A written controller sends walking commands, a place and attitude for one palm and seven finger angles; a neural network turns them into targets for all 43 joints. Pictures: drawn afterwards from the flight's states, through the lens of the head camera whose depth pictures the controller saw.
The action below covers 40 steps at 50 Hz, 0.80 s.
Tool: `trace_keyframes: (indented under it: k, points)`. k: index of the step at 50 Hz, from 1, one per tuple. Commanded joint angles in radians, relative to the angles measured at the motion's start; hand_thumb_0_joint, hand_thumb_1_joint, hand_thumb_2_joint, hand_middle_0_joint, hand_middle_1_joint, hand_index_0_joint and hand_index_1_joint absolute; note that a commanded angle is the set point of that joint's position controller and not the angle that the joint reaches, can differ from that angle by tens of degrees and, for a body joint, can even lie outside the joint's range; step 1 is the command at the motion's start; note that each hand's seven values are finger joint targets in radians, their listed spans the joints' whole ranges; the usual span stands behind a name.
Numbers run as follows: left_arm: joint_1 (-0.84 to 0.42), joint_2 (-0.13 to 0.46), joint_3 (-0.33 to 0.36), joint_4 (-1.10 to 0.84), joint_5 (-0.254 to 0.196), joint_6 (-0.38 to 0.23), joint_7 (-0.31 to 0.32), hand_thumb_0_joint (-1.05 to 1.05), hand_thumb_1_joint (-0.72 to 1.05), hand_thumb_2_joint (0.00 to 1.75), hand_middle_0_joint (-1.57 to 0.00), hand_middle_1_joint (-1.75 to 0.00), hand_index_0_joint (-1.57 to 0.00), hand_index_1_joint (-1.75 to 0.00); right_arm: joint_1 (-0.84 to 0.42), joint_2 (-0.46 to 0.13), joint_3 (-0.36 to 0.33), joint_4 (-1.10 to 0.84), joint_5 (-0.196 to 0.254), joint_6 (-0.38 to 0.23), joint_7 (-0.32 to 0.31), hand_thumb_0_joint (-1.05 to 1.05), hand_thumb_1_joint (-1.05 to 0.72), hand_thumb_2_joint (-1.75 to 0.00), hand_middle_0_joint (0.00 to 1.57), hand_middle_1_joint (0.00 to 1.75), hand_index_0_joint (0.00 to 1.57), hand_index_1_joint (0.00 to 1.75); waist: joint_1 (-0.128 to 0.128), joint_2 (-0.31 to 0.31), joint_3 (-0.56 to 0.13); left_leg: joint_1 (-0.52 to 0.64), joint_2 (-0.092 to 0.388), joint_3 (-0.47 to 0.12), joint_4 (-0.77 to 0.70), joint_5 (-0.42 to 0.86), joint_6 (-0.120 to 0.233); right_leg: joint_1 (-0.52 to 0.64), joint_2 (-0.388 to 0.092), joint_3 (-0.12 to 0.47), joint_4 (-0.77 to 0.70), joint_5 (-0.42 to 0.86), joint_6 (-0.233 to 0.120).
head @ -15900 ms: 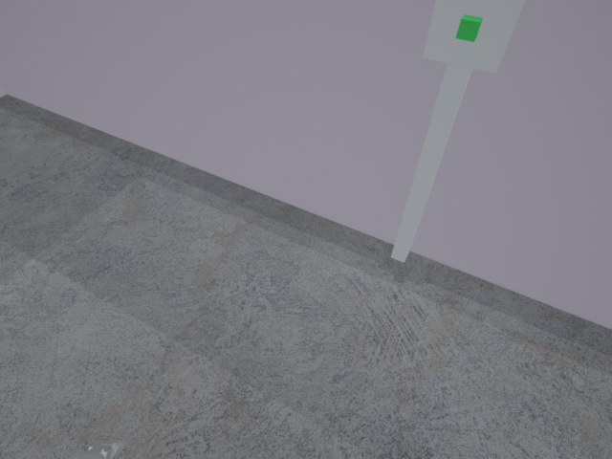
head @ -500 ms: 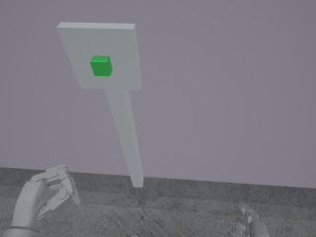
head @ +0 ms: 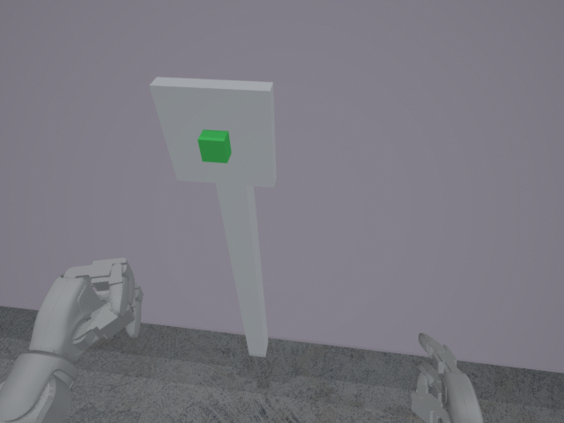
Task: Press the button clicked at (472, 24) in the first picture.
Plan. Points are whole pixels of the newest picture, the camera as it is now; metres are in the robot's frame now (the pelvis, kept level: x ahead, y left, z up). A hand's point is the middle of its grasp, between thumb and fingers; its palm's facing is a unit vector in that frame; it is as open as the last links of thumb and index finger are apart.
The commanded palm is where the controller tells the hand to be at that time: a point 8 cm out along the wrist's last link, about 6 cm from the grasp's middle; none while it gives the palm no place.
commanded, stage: raise the hand and make a fist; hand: left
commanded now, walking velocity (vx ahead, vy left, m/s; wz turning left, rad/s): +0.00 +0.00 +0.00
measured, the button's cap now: (215, 145) +0.48 +0.15 +0.17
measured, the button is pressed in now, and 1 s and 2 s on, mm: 0 0 0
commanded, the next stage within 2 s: aim a knuckle at the button in 0.64 s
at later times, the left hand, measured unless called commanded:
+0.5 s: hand (121, 284) +0.22 +0.20 +0.16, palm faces +0.00 -1.00 -0.07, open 3.1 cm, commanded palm +0.19 +0.25 +0.17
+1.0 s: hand (139, 269) +0.25 +0.19 +0.16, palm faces +0.00 -1.00 -0.07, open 3.1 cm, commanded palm +0.22 +0.24 +0.16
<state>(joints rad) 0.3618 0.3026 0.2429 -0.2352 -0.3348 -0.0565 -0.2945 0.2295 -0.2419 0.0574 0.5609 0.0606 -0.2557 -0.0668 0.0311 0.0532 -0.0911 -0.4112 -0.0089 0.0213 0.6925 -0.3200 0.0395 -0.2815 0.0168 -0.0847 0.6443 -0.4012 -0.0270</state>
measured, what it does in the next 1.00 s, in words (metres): stands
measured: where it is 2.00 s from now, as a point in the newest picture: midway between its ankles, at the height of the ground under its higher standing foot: outside the picture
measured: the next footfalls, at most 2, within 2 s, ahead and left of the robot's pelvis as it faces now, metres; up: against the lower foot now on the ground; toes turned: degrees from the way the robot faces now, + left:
none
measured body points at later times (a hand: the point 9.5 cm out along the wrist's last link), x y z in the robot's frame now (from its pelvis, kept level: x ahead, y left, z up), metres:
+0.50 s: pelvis -0.01 -0.01 +0.01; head -0.04 -0.03 +0.46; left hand +0.22 +0.26 +0.17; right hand +0.18 -0.23 -0.05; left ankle +0.03 +0.09 -0.72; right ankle -0.04 -0.10 -0.72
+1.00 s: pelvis -0.01 -0.02 +0.01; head -0.03 -0.04 +0.46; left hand +0.24 +0.24 +0.16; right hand +0.18 -0.25 -0.06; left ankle +0.03 +0.09 -0.72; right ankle -0.04 -0.10 -0.72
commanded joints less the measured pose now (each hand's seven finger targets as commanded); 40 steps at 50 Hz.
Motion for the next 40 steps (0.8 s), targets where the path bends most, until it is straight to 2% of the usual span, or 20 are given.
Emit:
trace_keyframes:
  k: [1,7,9,11,12,13,15,17,18,21,23,24,25,28,29,31,33,35,38,40]
  points:
    - [-0.197,0.183,0.117,-0.221,-0.028,-0.018,-0.002,0.0,0.9,0.9,-1.3,-1.5,-1.3,-1.5,-0.104,-0.127,-0.045,-0.152,0.005,-0.056,-0.02,0.0,-0.9,-0.9,0.2,0.3,0.2,0.3,0.001,-0.005,-0.077,0.204,0.023,-0.073,-0.129,0.214,0.002,-0.055,-0.002,0.02,-0.129,0.274,0.015]
    - [-0.3,0.203,0.125,-0.2,-0.03,0.038,-0.015,0.0,0.9,0.9,-1.3,-1.5,-1.3,-1.5,-0.127,-0.126,-0.037,-0.137,0.012,-0.06,-0.026,0.0,-0.9,-0.9,0.2,0.3,0.2,0.3,0.005,0.0,-0.061,0.242,0.022,-0.08,-0.166,0.2,0.0,-0.036,-0.004,0.018,-0.162,0.252,0.012]
    - [-0.336,0.219,0.134,-0.207,-0.028,0.059,-0.016,0.0,0.9,0.9,-1.3,-1.5,-1.3,-1.5,-0.136,-0.126,-0.033,-0.136,0.013,-0.061,-0.029,0.0,-0.9,-0.9,0.2,0.3,0.2,0.3,0.009,0.032,-0.065,0.259,0.02,-0.081,-0.177,0.198,-0.001,-0.03,-0.007,0.02,-0.171,0.247,0.01]
    - [-0.363,0.229,0.142,-0.182,-0.03,0.083,-0.015,0.0,0.9,0.9,-1.3,-1.5,-1.3,-1.5,-0.144,-0.128,-0.03,-0.13,0.015,-0.061,-0.031,0.0,-0.9,-0.9,0.2,0.3,0.2,0.3,0.01,-0.009,-0.043,0.251,0.021,-0.084,-0.191,0.178,0.0,-0.025,-0.005,0.021,-0.187,0.224,0.012]
    - [-0.383,0.232,0.146,-0.185,-0.031,0.093,-0.017,0.0,0.9,0.9,-1.3,-1.5,-1.3,-1.5,-0.147,-0.128,-0.03,-0.13,0.017,-0.06,-0.033,0.0,-0.9,-0.9,0.2,0.3,0.2,0.3,0.011,0.011,-0.047,0.262,0.02,-0.084,-0.197,0.176,0.0,-0.021,-0.007,0.02,-0.189,0.222,0.011]
    - [-0.359,0.225,0.149,-0.161,-0.03,0.107,-0.016,0.0,0.9,0.9,-1.3,-1.5,-1.3,-1.5,-0.148,-0.125,-0.031,-0.132,0.017,-0.06,-0.034,0.0,-0.9,-0.9,0.2,0.3,0.2,0.3,0.014,0.01,-0.041,0.267,0.02,-0.085,-0.202,0.173,-0.002,-0.025,-0.006,0.019,-0.192,0.218,0.011]
    - [-0.309,0.211,0.153,-0.135,-0.037,0.125,-0.018,0.0,0.9,0.9,-1.3,-1.5,-1.3,-1.5,-0.15,-0.129,-0.032,-0.133,0.018,-0.058,-0.029,0.0,-0.9,-0.9,0.2,0.3,0.2,0.3,0.022,-0.041,-0.041,0.256,0.018,-0.083,-0.2,0.185,-0.001,-0.008,-0.005,0.022,-0.199,0.233,0.013]
    - [-0.314,0.203,0.143,-0.152,-0.035,0.136,-0.017,0.0,0.9,0.9,-1.3,-1.5,-1.3,-1.5,-0.156,-0.127,-0.033,-0.139,0.02,-0.054,-0.027,0.0,-0.9,-0.9,0.2,0.3,0.2,0.3,0.018,-0.033,-0.035,0.259,0.016,-0.076,-0.206,0.171,-0.001,-0.015,-0.008,0.022,-0.202,0.221,0.016]
    - [-0.321,0.202,0.14,-0.169,-0.034,0.136,-0.015,0.0,0.9,0.9,-1.3,-1.5,-1.3,-1.5,-0.158,-0.126,-0.033,-0.141,0.02,-0.054,-0.026,0.0,-0.9,-0.9,0.2,0.3,0.2,0.3,0.016,-0.007,-0.036,0.266,0.014,-0.072,-0.204,0.171,0.0,-0.018,-0.009,0.027,-0.205,0.222,0.016]
    - [-0.323,0.217,0.157,-0.183,-0.034,0.122,-0.005,0.0,0.9,0.9,-1.3,-1.5,-1.3,-1.5,-0.152,-0.128,-0.036,-0.137,0.015,-0.055,-0.026,0.0,-0.9,-0.9,0.2,0.3,0.2,0.3,0.012,-0.049,-0.048,0.264,0.015,-0.066,-0.197,0.175,0.003,-0.012,-0.01,0.033,-0.211,0.226,0.021]
    - [-0.344,0.225,0.163,-0.199,-0.029,0.107,0.001,0.0,0.9,0.9,-1.3,-1.5,-1.3,-1.5,-0.152,-0.126,-0.036,-0.134,0.013,-0.057,-0.026,0.0,-0.9,-0.9,0.2,0.3,0.2,0.3,0.012,-0.004,-0.049,0.272,0.014,-0.063,-0.194,0.179,0.002,-0.015,-0.012,0.038,-0.209,0.231,0.02]
    - [-0.353,0.221,0.158,-0.211,-0.023,0.098,0.007,0.0,0.9,0.9,-1.3,-1.5,-1.3,-1.5,-0.154,-0.123,-0.036,-0.134,0.013,-0.059,-0.026,0.0,-0.9,-0.9,0.2,0.3,0.2,0.3,0.011,0.005,-0.052,0.277,0.013,-0.064,-0.197,0.179,0.001,-0.013,-0.011,0.034,-0.205,0.224,0.018]
    - [-0.356,0.229,0.163,-0.212,-0.023,0.09,0.01,0.0,0.9,0.9,-1.3,-1.5,-1.3,-1.5,-0.154,-0.125,-0.037,-0.128,0.011,-0.062,-0.027,0.0,-0.9,-0.9,0.2,0.3,0.2,0.3,0.009,-0.018,-0.041,0.269,0.014,-0.061,-0.187,0.184,0.004,-0.013,-0.011,0.046,-0.214,0.233,0.021]
    - [-0.363,0.223,0.151,-0.215,-0.015,0.075,0.012,0.0,0.9,0.9,-1.3,-1.5,-1.3,-1.5,-0.149,-0.121,-0.036,-0.125,0.011,-0.067,-0.028,0.0,-0.9,-0.9,0.2,0.3,0.2,0.3,0.007,0.036,-0.049,0.289,0.014,-0.06,-0.196,0.178,0.002,-0.014,-0.014,0.041,-0.213,0.228,0.018]
    - [-0.357,0.217,0.147,-0.198,-0.018,0.075,0.009,0.0,0.9,0.9,-1.3,-1.5,-1.3,-1.5,-0.148,-0.122,-0.035,-0.121,0.012,-0.068,-0.029,0.0,-0.9,-0.9,0.2,0.3,0.2,0.3,0.006,0.024,-0.035,0.282,0.013,-0.06,-0.196,0.169,0.001,-0.019,-0.014,0.043,-0.217,0.222,0.02]
    - [-0.336,0.211,0.144,-0.165,-0.025,0.08,0.001,0.0,0.9,0.9,-1.3,-1.5,-1.3,-1.5,-0.151,-0.126,-0.038,-0.117,0.013,-0.068,-0.031,0.0,-0.9,-0.9,0.2,0.3,0.2,0.3,0.003,-0.046,-0.017,0.253,0.013,-0.059,-0.189,0.156,0.005,-0.017,-0.019,0.06,-0.232,0.211,0.028]
    - [-0.346,0.215,0.145,-0.168,-0.026,0.083,-0.004,0.0,0.9,0.9,-1.3,-1.5,-1.3,-1.5,-0.154,-0.126,-0.038,-0.119,0.016,-0.069,-0.031,0.0,-0.9,-0.9,0.2,0.3,0.2,0.3,0.005,-0.007,-0.025,0.263,0.011,-0.057,-0.189,0.156,0.004,-0.016,-0.022,0.062,-0.229,0.213,0.028]
    - [-0.35,0.212,0.143,-0.177,-0.026,0.083,-0.006,0.0,0.9,0.9,-1.3,-1.5,-1.3,-1.5,-0.157,-0.126,-0.038,-0.117,0.016,-0.072,-0.031,0.0,-0.9,-0.9,0.2,0.3,0.2,0.3,0.004,-0.023,-0.029,0.265,0.012,-0.055,-0.182,0.175,0.005,-0.01,-0.019,0.062,-0.227,0.24,0.03]
    - [-0.363,0.208,0.138,-0.175,-0.026,0.078,-0.004,0.0,0.9,0.9,-1.3,-1.5,-1.3,-1.5,-0.157,-0.124,-0.036,-0.117,0.015,-0.074,-0.031,0.0,-0.9,-0.9,0.2,0.3,0.2,0.3,0.006,-0.001,-0.042,0.275,0.009,-0.056,-0.185,0.183,0.004,-0.008,-0.021,0.056,-0.218,0.251,0.028]
    - [-0.382,0.219,0.153,-0.113,-0.03,0.08,-0.001,0.0,0.9,0.9,-1.3,-1.5,-1.3,-1.5,-0.147,-0.131,-0.039,-0.101,0.014,-0.072,-0.035,0.0,-0.9,-0.9,0.2,0.3,0.2,0.3,-0.003,-0.069,-0.015,0.246,0.012,-0.056,-0.173,0.168,0.006,-0.02,-0.023,0.075,-0.232,0.238,0.039]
